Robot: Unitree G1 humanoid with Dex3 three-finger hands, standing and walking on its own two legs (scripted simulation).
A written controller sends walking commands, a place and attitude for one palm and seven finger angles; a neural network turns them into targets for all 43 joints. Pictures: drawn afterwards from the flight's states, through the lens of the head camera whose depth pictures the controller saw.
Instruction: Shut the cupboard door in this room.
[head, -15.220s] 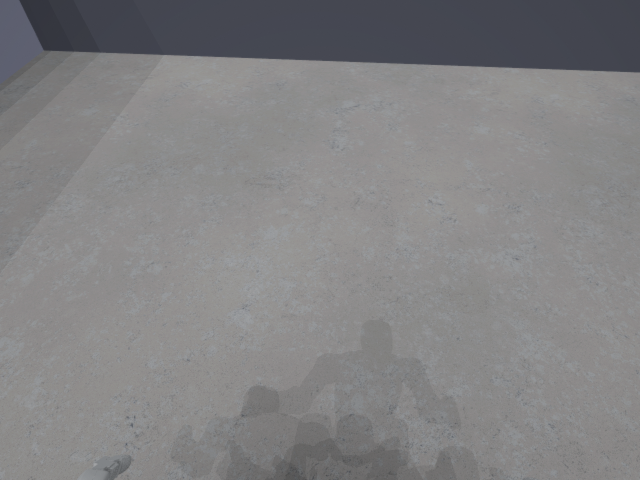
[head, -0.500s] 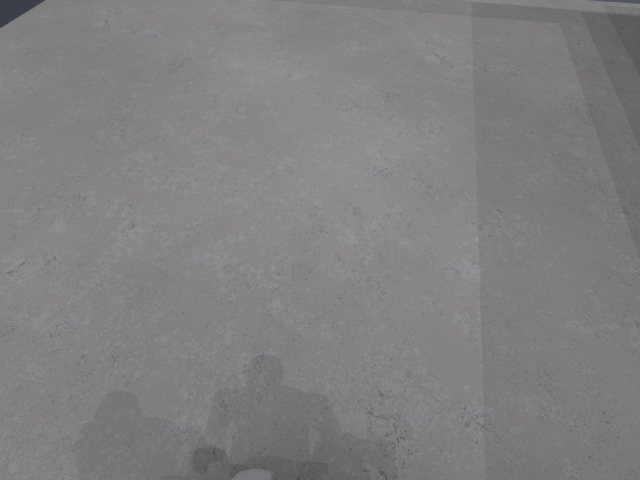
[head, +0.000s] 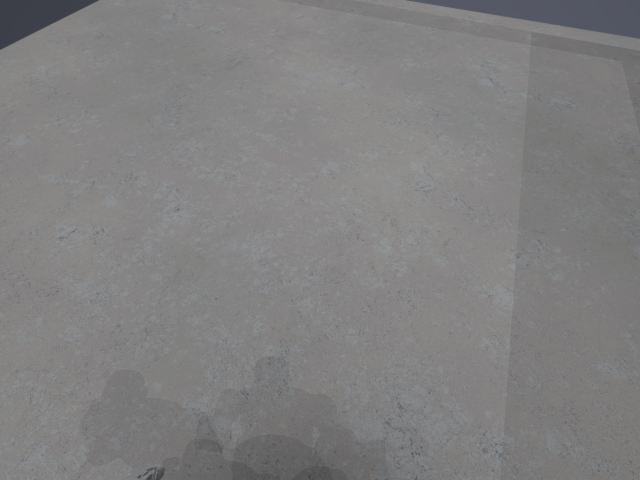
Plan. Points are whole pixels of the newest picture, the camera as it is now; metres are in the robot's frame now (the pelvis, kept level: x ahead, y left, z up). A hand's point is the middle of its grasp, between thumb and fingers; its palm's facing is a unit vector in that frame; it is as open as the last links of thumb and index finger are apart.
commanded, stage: turn or walk to find it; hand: left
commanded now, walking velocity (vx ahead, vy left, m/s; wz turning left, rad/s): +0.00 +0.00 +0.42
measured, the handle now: out of the picture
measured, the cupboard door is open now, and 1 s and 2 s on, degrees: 90 90 90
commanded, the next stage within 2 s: none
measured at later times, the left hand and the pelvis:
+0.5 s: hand out of the picture -0.03 +0.15 -0.16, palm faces +0.29 -0.92 -0.26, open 7.3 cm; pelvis -0.03 -0.05 +0.00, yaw +15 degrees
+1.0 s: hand out of the picture -0.06 +0.21 -0.16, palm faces +0.46 -0.86 -0.24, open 7.4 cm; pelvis -0.05 -0.01 +0.00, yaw +25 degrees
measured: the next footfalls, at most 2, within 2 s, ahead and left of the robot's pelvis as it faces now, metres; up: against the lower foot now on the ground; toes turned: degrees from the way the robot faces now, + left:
right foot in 0.12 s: +0.03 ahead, -0.13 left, +0.00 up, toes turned +0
left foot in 0.64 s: -0.06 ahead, +0.09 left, +0.00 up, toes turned +22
